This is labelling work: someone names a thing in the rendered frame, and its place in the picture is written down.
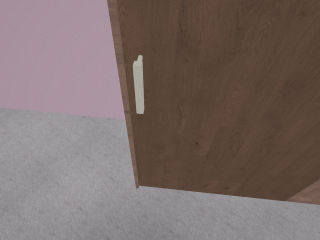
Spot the handle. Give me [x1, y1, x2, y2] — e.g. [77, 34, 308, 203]
[133, 55, 145, 114]

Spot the wardrobe door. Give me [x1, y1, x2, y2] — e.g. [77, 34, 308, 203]
[117, 0, 320, 201]
[294, 179, 320, 199]

